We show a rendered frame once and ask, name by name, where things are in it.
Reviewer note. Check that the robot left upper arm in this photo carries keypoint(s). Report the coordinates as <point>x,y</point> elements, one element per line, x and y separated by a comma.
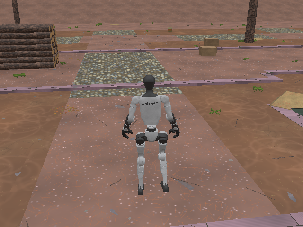
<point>132,109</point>

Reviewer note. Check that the robot left forearm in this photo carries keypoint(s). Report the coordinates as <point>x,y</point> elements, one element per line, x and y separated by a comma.
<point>127,124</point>

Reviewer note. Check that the robot right hand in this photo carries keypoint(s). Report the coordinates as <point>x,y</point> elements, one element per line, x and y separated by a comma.
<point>174,131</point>

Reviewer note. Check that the robot right upper arm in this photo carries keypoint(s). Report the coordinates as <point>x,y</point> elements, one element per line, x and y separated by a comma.
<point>167,106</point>

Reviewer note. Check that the robot left hand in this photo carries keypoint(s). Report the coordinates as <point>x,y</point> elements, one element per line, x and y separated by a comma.
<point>124,133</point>

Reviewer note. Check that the robot left thigh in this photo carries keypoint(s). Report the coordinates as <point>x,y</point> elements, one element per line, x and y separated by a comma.
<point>140,144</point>

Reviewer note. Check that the robot right forearm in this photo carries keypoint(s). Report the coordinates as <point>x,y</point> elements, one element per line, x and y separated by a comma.
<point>173,123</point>

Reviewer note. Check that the left robot foot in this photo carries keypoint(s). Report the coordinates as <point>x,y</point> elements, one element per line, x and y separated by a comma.
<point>140,191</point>

